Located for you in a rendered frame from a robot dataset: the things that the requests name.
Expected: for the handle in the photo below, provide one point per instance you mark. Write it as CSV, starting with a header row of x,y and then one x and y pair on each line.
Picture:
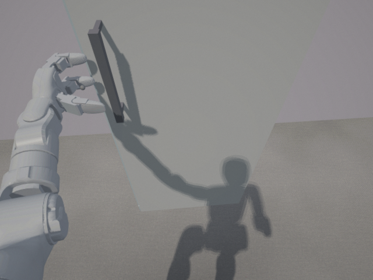
x,y
105,70

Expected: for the left robot hand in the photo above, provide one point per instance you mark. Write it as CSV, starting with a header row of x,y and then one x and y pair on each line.
x,y
47,83

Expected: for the fridge door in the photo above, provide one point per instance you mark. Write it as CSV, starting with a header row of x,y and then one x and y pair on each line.
x,y
203,83

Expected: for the robot left forearm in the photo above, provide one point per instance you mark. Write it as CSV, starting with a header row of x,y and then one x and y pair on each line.
x,y
34,158

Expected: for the robot left upper arm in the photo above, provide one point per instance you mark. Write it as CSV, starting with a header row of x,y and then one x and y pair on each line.
x,y
29,228

